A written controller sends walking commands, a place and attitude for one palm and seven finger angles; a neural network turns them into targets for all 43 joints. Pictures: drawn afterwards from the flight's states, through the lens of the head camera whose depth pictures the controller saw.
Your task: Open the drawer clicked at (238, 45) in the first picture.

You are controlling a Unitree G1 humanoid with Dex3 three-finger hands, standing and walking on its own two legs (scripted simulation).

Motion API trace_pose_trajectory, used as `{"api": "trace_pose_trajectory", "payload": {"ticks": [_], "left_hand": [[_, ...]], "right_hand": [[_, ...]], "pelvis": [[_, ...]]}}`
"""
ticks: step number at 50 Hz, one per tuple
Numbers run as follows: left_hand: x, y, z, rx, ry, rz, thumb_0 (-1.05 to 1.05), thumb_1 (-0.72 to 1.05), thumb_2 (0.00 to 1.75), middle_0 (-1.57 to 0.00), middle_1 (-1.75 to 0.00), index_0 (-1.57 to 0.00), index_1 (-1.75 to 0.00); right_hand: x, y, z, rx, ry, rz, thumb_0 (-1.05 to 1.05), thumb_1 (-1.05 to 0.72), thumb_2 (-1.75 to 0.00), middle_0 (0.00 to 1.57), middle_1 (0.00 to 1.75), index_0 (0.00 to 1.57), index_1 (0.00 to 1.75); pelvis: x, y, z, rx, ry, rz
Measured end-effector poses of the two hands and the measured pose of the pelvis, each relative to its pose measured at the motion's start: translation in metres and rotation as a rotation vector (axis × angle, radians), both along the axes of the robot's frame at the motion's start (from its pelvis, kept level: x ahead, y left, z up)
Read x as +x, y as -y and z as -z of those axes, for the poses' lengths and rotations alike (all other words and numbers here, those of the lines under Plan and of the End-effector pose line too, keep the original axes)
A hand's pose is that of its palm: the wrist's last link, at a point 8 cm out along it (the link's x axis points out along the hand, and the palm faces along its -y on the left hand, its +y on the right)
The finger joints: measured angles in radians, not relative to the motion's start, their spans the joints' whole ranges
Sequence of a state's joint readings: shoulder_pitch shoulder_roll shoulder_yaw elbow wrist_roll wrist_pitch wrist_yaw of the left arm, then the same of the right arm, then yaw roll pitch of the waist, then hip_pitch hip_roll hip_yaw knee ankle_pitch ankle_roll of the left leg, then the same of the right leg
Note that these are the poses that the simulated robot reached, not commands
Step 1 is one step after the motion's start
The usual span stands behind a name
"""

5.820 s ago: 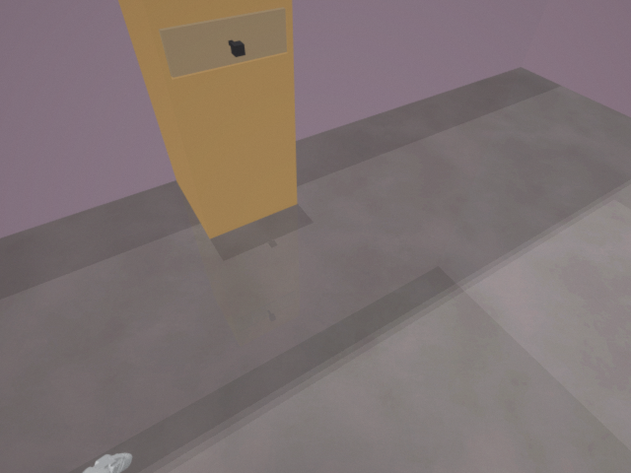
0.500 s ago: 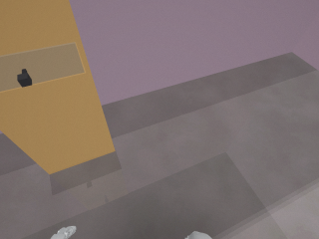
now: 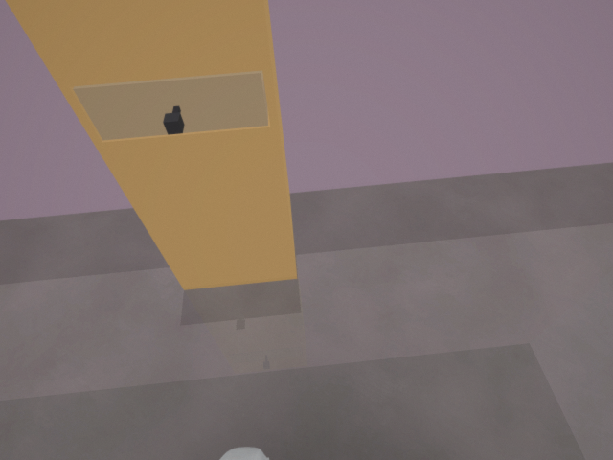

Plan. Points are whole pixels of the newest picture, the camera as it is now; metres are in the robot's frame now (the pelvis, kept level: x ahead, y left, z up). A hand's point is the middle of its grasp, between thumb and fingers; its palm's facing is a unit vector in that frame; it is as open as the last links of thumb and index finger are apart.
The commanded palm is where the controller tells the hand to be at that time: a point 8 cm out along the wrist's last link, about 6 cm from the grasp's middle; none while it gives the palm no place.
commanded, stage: turn to face it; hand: left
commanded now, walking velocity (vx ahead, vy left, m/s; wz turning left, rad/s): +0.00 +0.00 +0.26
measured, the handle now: (175, 118) +0.75 +0.33 +0.01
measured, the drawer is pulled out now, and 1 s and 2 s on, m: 0.00 0.00 0.00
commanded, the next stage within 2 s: take the last steps up to it in 0.06 s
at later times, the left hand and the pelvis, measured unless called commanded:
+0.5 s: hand out of the picture +0.05 +0.22 -0.16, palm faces +0.11 -0.97 -0.22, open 7.3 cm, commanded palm none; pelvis +0.02 +0.02 +0.00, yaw +5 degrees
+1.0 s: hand out of the picture +0.03 +0.15 -0.16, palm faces +0.29 -0.95 -0.14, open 7.3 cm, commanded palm none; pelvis +0.17 +0.04 -0.01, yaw +9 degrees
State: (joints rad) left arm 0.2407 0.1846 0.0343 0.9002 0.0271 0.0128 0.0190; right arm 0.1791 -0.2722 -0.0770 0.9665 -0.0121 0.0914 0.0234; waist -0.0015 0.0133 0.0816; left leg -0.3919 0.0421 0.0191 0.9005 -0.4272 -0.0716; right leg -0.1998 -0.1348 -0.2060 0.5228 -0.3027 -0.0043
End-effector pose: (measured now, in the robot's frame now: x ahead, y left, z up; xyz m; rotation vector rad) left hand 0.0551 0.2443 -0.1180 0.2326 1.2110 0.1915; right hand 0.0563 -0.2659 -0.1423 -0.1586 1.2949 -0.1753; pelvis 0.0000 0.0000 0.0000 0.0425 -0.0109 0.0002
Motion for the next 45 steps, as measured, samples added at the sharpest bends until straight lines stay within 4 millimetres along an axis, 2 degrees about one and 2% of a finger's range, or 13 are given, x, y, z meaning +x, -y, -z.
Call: {"api": "trace_pose_trajectory", "payload": {"ticks": [6, 8, 11, 15, 18, 23, 27, 29, 31, 34, 38, 42, 45], "left_hand": [[-0.058, -0.037, 0.032, -0.033, -0.115, -0.120, 0.00, 0.90, 0.90, -0.20, -0.30, -0.21, -0.30], [-0.070, -0.046, 0.037, -0.034, -0.153, -0.146, 0.00, 0.91, 0.90, -0.20, -0.30, -0.21, -0.30], [-0.078, -0.053, 0.033, -0.040, -0.174, -0.167, 0.00, 0.91, 0.90, -0.20, -0.30, -0.20, -0.30], [-0.073, -0.054, 0.024, -0.055, -0.141, -0.163, 0.00, 0.91, 0.90, -0.20, -0.30, -0.20, -0.29], [-0.062, -0.049, 0.019, -0.062, -0.112, -0.150, 0.00, 0.91, 0.90, -0.20, -0.30, -0.20, -0.29], [-0.032, -0.030, 0.013, -0.064, -0.065, -0.115, 0.00, 0.91, 0.90, -0.20, -0.30, -0.20, -0.29], [-0.004, -0.009, 0.014, -0.051, -0.008, -0.095, 0.00, 0.91, 0.90, -0.20, -0.30, -0.20, -0.29], [0.002, 0.002, 0.014, -0.047, 0.016, -0.112, 0.00, 0.91, 0.90, -0.20, -0.30, -0.20, -0.30], [-0.001, 0.011, 0.011, -0.048, 0.020, -0.152, 0.00, 0.91, 0.90, -0.20, -0.30, -0.21, -0.30], [-0.014, 0.022, 0.006, -0.052, -0.041, -0.191, 0.00, 0.92, 0.90, -0.20, -0.30, -0.21, -0.30], [-0.032, 0.038, 0.004, -0.083, -0.155, -0.225, 0.00, 0.92, 0.90, -0.20, -0.30, -0.21, -0.30], [-0.044, 0.051, 0.005, -0.125, -0.243, -0.270, 0.00, 0.92, 0.90, -0.20, -0.30, -0.21, -0.30], [-0.046, 0.056, 0.008, -0.156, -0.297, -0.309, 0.00, 0.91, 0.90, -0.20, -0.30, -0.21, -0.30]], "right_hand": [[0.052, -0.035, -0.008, -0.048, 0.107, -0.118, 0.00, -0.91, -0.90, 0.20, 0.30, 0.20, 0.29], [0.062, -0.048, -0.014, -0.051, 0.137, -0.145, 0.00, -0.91, -0.90, 0.20, 0.30, 0.20, 0.29], [0.067, -0.063, -0.023, -0.052, 0.161, -0.167, 0.00, -0.90, -0.90, 0.20, 0.30, 0.20, 0.30], [0.063, -0.078, -0.026, -0.025, 0.166, -0.173, 0.00, -0.90, -0.90, 0.20, 0.30, 0.21, 0.30], [0.051, -0.082, -0.021, 0.003, 0.149, -0.156, 0.00, -0.90, -0.90, 0.20, 0.30, 0.21, 0.30], [0.021, -0.063, -0.007, 0.017, 0.070, -0.100, -0.01, -0.92, -0.90, 0.20, 0.30, 0.21, 0.30], [-0.006, -0.042, 0.015, 0.039, -0.043, -0.062, -0.01, -0.91, -0.90, 0.20, 0.30, 0.21, 0.30], [-0.014, -0.034, 0.023, 0.046, -0.106, -0.064, 0.00, -0.91, -0.90, 0.20, 0.30, 0.21, 0.30], [-0.013, -0.029, 0.022, 0.054, -0.153, -0.077, 0.00, -0.91, -0.90, 0.20, 0.30, 0.20, 0.30], [0.005, -0.024, 0.013, 0.062, -0.156, -0.079, 0.00, -0.91, -0.90, 0.20, 0.30, 0.20, 0.30], [0.042, -0.026, 0.007, 0.065, -0.113, -0.083, 0.00, -0.91, -0.90, 0.20, 0.30, 0.20, 0.29], [0.087, -0.039, 0.006, 0.071, -0.089, -0.114, 0.00, -0.91, -0.90, 0.19, 0.30, 0.20, 0.29], [0.128, -0.057, 0.007, 0.078, -0.065, -0.154, 0.00, -0.91, -0.90, 0.19, 0.30, 0.20, 0.29]], "pelvis": [[-0.001, -0.025, 0.014, -0.031, -0.006, -0.047], [-0.002, -0.030, 0.013, -0.028, 0.003, -0.048], [-0.002, -0.035, 0.007, -0.045, 0.007, -0.057], [0.001, -0.039, -0.001, -0.055, 0.009, -0.071], [0.005, -0.037, -0.003, -0.050, 0.008, -0.078], [0.016, -0.027, -0.002, -0.029, 0.006, -0.088], [0.032, -0.011, 0.008, -0.007, 0.008, -0.093], [0.040, -0.004, 0.011, -0.019, 0.017, -0.111], [0.050, 0.000, 0.007, -0.019, 0.021, -0.123], [0.066, 0.004, -0.002, -0.007, 0.020, -0.119], [0.089, 0.003, -0.008, -0.009, 0.016, -0.130], [0.112, -0.005, -0.007, -0.018, 0.013, -0.146], [0.132, -0.015, -0.005, -0.027, 0.009, -0.156]]}}
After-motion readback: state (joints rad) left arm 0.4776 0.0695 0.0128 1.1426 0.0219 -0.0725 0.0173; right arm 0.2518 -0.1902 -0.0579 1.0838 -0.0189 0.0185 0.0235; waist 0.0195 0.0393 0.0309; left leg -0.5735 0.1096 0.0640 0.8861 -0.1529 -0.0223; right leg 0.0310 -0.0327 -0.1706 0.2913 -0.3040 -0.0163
